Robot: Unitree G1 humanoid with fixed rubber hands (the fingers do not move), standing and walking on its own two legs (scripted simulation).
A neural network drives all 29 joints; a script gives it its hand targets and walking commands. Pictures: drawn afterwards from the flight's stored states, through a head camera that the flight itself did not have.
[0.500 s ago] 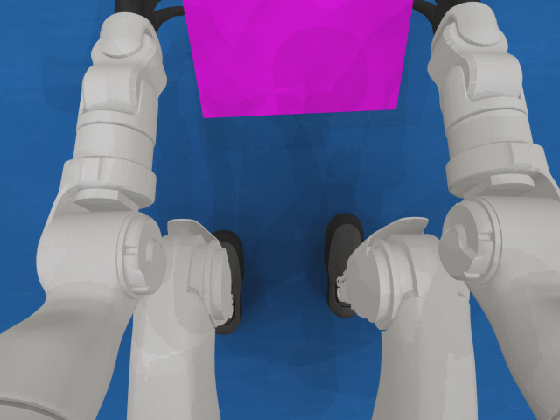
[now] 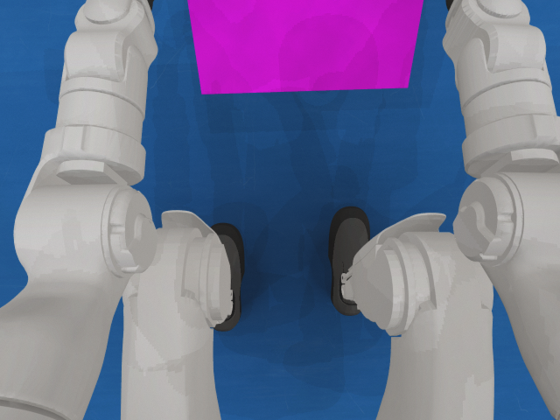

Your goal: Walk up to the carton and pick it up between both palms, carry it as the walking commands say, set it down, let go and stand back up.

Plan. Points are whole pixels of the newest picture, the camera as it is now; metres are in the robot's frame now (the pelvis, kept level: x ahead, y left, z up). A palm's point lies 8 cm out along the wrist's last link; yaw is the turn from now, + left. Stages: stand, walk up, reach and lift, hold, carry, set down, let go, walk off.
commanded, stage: set down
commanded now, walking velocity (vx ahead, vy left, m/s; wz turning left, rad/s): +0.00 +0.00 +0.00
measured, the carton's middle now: (299, 5) +0.56 -0.02 -0.25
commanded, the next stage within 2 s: none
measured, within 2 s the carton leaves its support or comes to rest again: rests again in 1.52 s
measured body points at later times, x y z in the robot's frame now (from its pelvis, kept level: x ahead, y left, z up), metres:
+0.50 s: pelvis +0.01 +0.00 +0.00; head +0.38 +0.01 +0.25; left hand +0.58 +0.16 -0.17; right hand +0.58 -0.19 -0.17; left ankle +0.10 +0.12 -0.32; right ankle +0.13 -0.12 -0.32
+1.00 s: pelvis +0.02 +0.00 +0.00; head +0.39 +0.00 +0.24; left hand +0.58 +0.16 -0.18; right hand +0.58 -0.19 -0.17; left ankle +0.10 +0.12 -0.32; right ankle +0.13 -0.12 -0.32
